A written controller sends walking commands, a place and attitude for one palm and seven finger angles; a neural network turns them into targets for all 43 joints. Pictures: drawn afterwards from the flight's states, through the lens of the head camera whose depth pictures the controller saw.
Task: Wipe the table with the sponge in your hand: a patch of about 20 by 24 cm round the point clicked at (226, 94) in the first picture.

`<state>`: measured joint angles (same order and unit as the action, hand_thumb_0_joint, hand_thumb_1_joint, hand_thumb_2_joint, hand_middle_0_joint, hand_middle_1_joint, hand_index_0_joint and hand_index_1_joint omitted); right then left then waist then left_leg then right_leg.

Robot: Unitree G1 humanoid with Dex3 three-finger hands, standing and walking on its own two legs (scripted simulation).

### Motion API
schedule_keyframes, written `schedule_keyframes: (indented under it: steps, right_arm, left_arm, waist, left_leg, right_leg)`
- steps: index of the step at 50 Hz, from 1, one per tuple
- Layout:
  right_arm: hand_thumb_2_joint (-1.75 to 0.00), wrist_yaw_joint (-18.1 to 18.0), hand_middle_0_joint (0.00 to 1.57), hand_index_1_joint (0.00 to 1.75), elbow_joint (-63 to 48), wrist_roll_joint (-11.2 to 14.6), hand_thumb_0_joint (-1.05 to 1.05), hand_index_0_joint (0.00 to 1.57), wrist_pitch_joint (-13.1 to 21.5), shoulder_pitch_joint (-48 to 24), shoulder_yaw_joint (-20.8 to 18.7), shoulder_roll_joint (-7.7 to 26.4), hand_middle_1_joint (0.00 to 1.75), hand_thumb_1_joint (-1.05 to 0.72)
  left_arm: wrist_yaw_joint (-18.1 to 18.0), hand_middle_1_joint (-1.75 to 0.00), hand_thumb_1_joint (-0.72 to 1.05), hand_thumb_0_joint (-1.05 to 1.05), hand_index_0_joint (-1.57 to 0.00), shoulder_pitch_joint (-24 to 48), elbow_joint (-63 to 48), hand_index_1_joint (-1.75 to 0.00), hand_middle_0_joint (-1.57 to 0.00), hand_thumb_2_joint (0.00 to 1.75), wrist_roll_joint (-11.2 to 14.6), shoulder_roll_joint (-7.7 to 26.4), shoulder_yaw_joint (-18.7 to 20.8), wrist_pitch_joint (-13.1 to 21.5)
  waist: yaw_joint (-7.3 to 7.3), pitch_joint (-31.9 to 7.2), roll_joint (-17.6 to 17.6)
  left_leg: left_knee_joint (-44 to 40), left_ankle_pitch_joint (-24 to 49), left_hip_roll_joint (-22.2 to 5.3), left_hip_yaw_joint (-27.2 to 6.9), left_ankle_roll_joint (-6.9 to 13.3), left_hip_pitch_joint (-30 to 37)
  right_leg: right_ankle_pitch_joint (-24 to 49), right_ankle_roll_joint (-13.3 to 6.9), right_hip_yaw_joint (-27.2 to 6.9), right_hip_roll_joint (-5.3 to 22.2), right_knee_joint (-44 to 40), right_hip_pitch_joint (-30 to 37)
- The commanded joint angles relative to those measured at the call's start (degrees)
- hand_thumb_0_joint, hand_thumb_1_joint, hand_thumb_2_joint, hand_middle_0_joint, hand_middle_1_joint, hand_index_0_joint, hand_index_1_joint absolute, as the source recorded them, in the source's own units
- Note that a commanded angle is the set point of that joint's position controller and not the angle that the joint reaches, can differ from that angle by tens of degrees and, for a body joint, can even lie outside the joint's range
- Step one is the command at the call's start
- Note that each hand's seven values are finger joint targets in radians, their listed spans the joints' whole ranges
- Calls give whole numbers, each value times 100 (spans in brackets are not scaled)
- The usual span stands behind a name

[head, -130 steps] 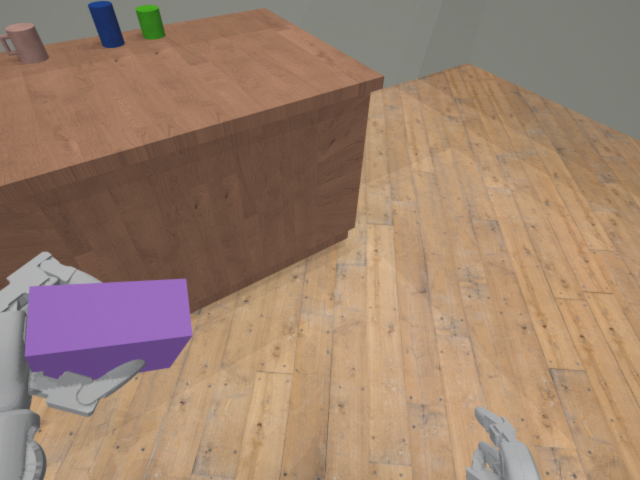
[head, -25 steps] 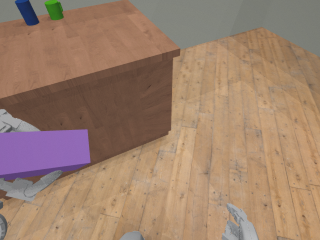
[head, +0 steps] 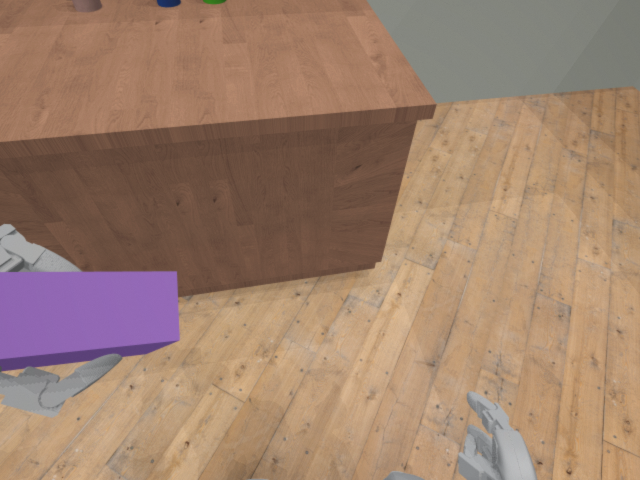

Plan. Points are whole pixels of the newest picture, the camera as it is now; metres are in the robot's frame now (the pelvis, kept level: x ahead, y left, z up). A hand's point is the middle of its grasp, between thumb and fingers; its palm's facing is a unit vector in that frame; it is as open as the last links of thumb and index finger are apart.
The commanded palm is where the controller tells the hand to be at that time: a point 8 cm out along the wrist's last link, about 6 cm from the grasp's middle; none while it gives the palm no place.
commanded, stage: walk to a spot facing it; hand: left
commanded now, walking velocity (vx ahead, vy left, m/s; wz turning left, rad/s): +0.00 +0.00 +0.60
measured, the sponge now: (110, 320) +0.22 +0.20 +0.17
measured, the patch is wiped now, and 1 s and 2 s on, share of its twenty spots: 0.00 0.00 0.00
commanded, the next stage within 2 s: turn to face it in 1.62 s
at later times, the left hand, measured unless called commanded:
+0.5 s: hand out of the picture +0.06 +0.26 +0.18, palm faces +0.63 -0.68 -0.37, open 9.9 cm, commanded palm -0.01 +0.28 +0.18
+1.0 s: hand out of the picture +0.00 +0.25 +0.18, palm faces +0.76 -0.50 -0.42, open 9.9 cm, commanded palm -0.07 +0.26 +0.18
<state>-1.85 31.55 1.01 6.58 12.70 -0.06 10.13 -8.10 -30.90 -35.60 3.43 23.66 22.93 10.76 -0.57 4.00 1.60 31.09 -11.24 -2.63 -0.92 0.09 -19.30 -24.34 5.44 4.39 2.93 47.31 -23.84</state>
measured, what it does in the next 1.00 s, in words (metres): steps on the spot, turning left: right foot, then left foot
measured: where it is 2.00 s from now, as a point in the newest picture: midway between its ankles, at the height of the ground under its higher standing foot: outside the picture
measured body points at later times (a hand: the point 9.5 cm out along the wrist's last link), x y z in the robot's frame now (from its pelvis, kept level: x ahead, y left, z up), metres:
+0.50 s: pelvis -0.08 -0.03 -0.01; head -0.07 +0.00 +0.44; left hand +0.02 +0.30 +0.20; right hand +0.16 -0.22 -0.07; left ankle -0.10 +0.07 -0.74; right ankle -0.02 -0.15 -0.69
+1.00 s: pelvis -0.05 -0.06 +0.01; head -0.04 -0.06 +0.46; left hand -0.04 +0.27 +0.20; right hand +0.21 -0.18 -0.09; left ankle -0.10 +0.07 -0.66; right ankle -0.02 -0.16 -0.74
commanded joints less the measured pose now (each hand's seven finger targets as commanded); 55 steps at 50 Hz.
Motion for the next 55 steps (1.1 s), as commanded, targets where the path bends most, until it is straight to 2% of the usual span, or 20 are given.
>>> schedule_keyframes:
  steps: [1, 3, 4, 5, 8, 10, 16, 19, 20, 21, 22, 24, 27, 38, 39, 41, 42, 47, 53, 55]
  right_arm:
    - [-90, -165, 20, 30, -659, 58, 0, 20, 333, -371, -284, 870, 30, -90]
    - [-90, -189, 20, 30, -619, 43, 0, 20, 310, -426, -225, 795, 30, -90]
    - [-90, -192, 20, 30, -632, 33, 0, 20, 257, -402, -174, 616, 30, -90]
    - [-90, -230, 20, 30, -639, -17, 0, 20, 259, -563, -159, 616, 30, -90]
    - [-90, -267, 20, 30, -485, -114, 0, 20, 153, -712, -122, 591, 30, -90]
    - [-90, -346, 20, 30, -512, -84, 0, 20, 85, -934, -68, 527, 30, -90]
    - [-90, -386, 20, 30, -765, -204, 0, 20, -11, -637, -120, 515, 30, -90]
    - [-90, -324, 20, 30, -805, -187, 0, 20, -82, -316, -209, 646, 30, -90]
    - [-90, -327, 20, 30, -857, -166, 0, 20, -63, -288, -271, 805, 30, -90]
    - [-90, -280, 20, 30, -913, -145, 0, 20, 50, -412, -296, 973, 30, -90]
    - [-90, -214, 20, 30, -657, -162, 0, 20, 169, -261, -263, 846, 30, -90]
    - [-90, -105, 20, 30, -530, -49, 0, 20, 261, -418, -352, 908, 30, -90]
    - [-90, -71, 20, 30, -440, -8, 0, 20, 336, -350, -355, 893, 30, -90]
    - [-90, -238, 20, 30, -253, -146, 0, 20, 277, -575, -118, 780, 30, -90]
    - [-90, -225, 20, 30, -253, -140, 0, 20, 235, -604, -98, 718, 30, -90]
    - [-90, -219, 20, 30, -370, -116, 0, 20, 193, -755, -111, 556, 30, -90]
    - [-90, -213, 20, 30, -361, -195, 0, 20, 256, -855, -191, 786, 30, -90]
    - [-90, -253, 20, 30, -358, -139, 0, 20, 24, -836, -144, 653, 30, -90]
    - [-90, -274, 20, 30, -662, -142, 0, 20, 58, -600, -239, 577, 30, -90]
    - [-90, -314, 20, 30, -671, -117, 0, 20, 70, -417, -287, 625, 30, -90]
  left_arm:
    - [-70, -160, 10, 0, -120, 498, -703, -160, -120, 130, 36, 470, 317, 160]
    - [-77, -160, 10, 0, -120, 925, -557, -160, -120, 130, -55, 537, 285, 117]
    - [-123, -160, 10, 0, -120, 1140, -488, -160, -120, 130, -153, 809, 333, 62]
    - [-209, -160, 10, 0, -120, 1391, -484, -160, -120, 130, -102, 1145, 544, -37]
    - [-163, -160, 10, 0, -120, 1352, -539, -160, -120, 130, -120, 786, 226, -66]
    - [-149, -160, 10, 0, -120, 1375, -689, -160, -120, 130, -129, 827, 270, 14]
    - [-287, -160, 10, 0, -120, 435, -732, -160, -120, 130, -119, 756, 556, 105]
    - [-282, -160, 10, 0, -120, 595, -1017, -160, -120, 130, -29, 676, 482, 130]
    - [-258, -160, 10, 0, -120, 643, -1260, -160, -120, 130, 24, 628, 384, 161]
    - [-226, -160, 10, 0, -120, 830, -1564, -160, -120, 130, 60, 655, 331, 287]
    - [-157, -160, 10, 0, -120, 757, -1198, -160, -120, 130, -139, 826, 494, 411]
    - [-50, -160, 10, 0, -120, 909, -1237, -160, -120, 130, -282, 747, 368, 441]
    - [-55, -160, 10, 0, -120, 654, -1139, -160, -120, 130, -221, 498, 201, 409]
    - [-53, -160, 10, 0, -120, 1280, -315, -160, -120, 130, -208, 429, 1, 199]
    - [-43, -160, 10, 0, -120, 1309, -301, -160, -120, 130, -243, 467, -6, 176]
    - [-84, -160, 10, 0, -120, 1521, -503, -160, -120, 130, -220, 1016, 295, 142]
    - [-156, -160, 10, 0, -120, 1769, -815, -160, -120, 130, -140, 1119, 415, 225]
    - [-97, -160, 10, 0, -120, 791, -454, -160, -120, 130, -144, 834, 505, 334]
    - [-309, -160, 10, 0, -120, 685, -564, -160, -120, 130, -127, 697, 471, 307]
    - [-359, -160, 10, 0, -120, 923, -710, -160, -120, 130, -127, 553, 268, 277]
  waist:
    - [84, -850, 1021]
    - [179, -791, 485]
    - [128, -766, -1054]
    - [212, -744, -1724]
    - [111, -623, -1305]
    - [97, -643, -1139]
    - [278, -1121, -1182]
    - [-36, -1312, -712]
    - [-70, -1298, 334]
    - [-24, -1041, 1945]
    - [-19, -928, 1944]
    - [-73, -671, 1222]
    - [3, -633, 1205]
    - [170, -576, 1006]
    - [203, -606, 557]
    - [269, -608, -1716]
    - [219, -642, -1345]
    - [123, -317, -869]
    - [303, -636, -1328]
    - [95, -882, -1047]
  left_leg:
    - [-947, 91, -982, -971, 695, -204]
    - [-255, -505, -604, -767, 426, -475]
    - [1030, -1531, 81, -54, 33, -1048]
    - [2725, -2177, 455, 146, -169, -1225]
    - [4368, -1416, 161, 72, -368, -1104]
    - [3547, -1474, 36, 201, -402, -772]
    - [1009, -1726, 87, 769, -207, -179]
    - [-642, -601, 194, 799, -96, 720]
    - [-1106, -58, -401, -8, 217, 1108]
    - [-1369, 1964, -1703, -1880, 910, 1617]
    - [-1467, 1789, -2291, -3054, 1440, 1526]
    - [-1356, 838, -1820, -2466, 1419, 1374]
    - [-1483, -22, -1139, -1482, 1047, 802]
    - [-1319, -2349, -733, -1481, 842, -388]
    - [-621, -2283, -493, -1190, 645, -989]
    - [2779, -2149, 459, 129, 47, -2604]
    - [3739, -1735, 191, -134, -79, -2583]
    - [3117, -901, -190, 313, -239, -1841]
    - [621, -870, 112, 1316, -41, -470]
    - [-218, -423, 324, 1499, -5, 533]
  right_leg:
    - [105, 44, 211, -318, -1066, 1182]
    - [726, -142, -44, 14, -2417, 1630]
    - [860, -584, -1396, 1249, -3222, 1737]
    - [1577, -1124, -2569, 2361, -3443, 1285]
    - [1823, -1141, -1258, 1937, -3137, 850]
    - [2333, -1030, -413, 1753, -2996, 970]
    - [2931, -1129, -253, 1820, -2520, 1754]
    - [2351, -702, -18, 1631, -1544, 1400]
    - [1611, -427, 281, 1159, -413, 790]
    - [-654, -40, 476, 264, 963, -735]
    - [-1317, -123, -50, 258, 1869, -1488]
    - [-360, -134, -428, 403, 2249, -1813]
    - [208, -78, -79, 207, 1734, -1155]
    - [-76, -249, 417, -323, -1977, 1575]
    - [-71, -413, 15, -8, -2610, 2236]
    - [-1140, -1464, -3214, 2442, -3801, 2755]
    - [-1074, -1611, -3303, 2712, -3851, 2339]
    - [929, -1182, -640, 1746, -3407, 1580]
    - [1890, -1183, -116, 1638, -2748, 1777]
    - [1954, -968, 209, 1458, -1925, 1582]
